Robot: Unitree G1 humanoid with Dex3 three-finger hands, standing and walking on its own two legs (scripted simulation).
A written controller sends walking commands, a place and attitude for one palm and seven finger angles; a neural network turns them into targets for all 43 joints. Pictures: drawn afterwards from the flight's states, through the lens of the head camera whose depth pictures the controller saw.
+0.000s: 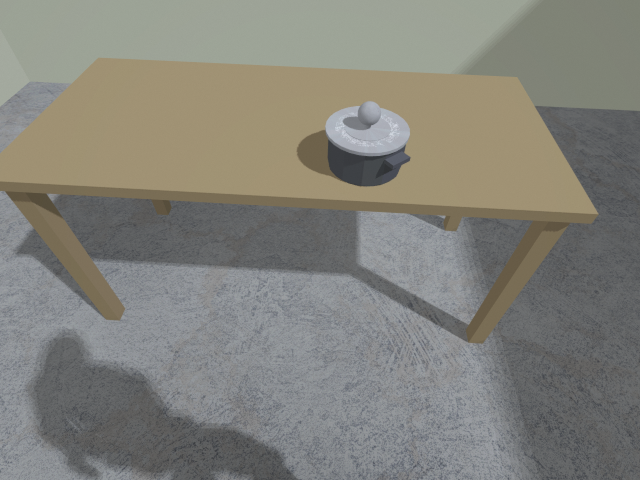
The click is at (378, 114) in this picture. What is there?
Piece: lid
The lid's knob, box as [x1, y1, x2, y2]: [358, 101, 380, 125]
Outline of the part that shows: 367,101 359,107 358,117 362,123 370,125 378,120 380,116 380,109 376,103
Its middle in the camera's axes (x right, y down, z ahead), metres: +0.10 -0.27 +0.84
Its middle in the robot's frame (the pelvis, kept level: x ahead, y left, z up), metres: +0.82 -0.06 +0.03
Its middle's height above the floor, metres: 0.81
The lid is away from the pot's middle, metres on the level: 0.00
